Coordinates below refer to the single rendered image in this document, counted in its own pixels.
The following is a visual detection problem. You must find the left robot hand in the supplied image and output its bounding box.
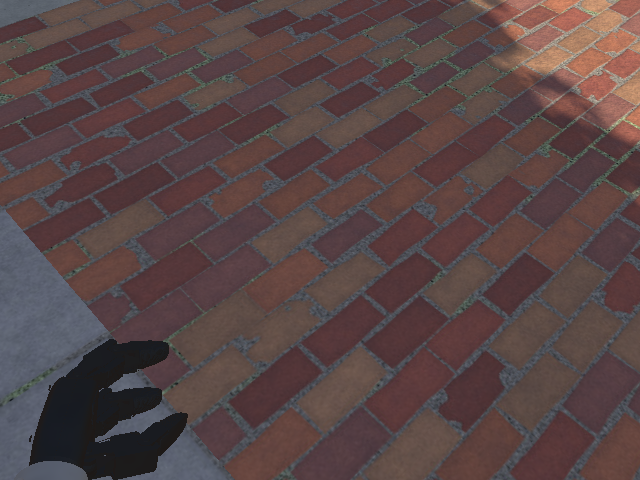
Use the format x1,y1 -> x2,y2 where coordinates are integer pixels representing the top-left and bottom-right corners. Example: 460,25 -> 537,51
29,339 -> 188,480

